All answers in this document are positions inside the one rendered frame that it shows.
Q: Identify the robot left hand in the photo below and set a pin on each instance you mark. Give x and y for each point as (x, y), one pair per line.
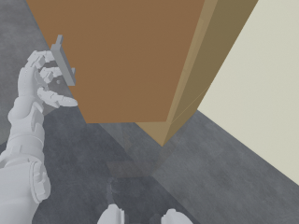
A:
(30, 80)

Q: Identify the right robot shin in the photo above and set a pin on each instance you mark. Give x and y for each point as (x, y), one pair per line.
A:
(171, 210)

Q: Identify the cupboard door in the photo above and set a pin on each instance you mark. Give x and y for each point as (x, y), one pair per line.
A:
(128, 54)

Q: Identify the robot left forearm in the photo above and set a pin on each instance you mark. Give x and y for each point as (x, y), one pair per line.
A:
(27, 135)

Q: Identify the robot right thigh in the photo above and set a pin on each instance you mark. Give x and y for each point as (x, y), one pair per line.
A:
(175, 218)

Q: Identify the handle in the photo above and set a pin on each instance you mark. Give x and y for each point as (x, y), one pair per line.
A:
(62, 62)

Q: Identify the left robot upper arm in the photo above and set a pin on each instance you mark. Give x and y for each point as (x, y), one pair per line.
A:
(22, 188)

